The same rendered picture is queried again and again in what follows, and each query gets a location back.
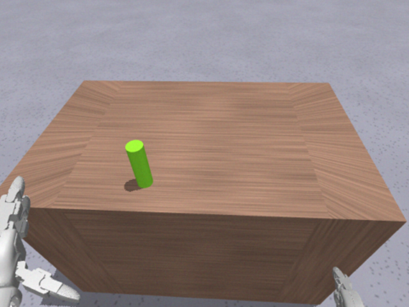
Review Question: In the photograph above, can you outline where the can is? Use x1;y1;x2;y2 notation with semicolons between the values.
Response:
125;140;153;188

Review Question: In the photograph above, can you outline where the left robot arm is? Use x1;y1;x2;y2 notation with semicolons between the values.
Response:
0;286;22;307

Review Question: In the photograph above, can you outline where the right robot hand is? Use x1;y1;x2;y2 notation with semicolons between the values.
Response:
332;267;365;307

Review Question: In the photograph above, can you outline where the left robot hand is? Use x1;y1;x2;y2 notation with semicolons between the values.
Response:
0;176;81;303

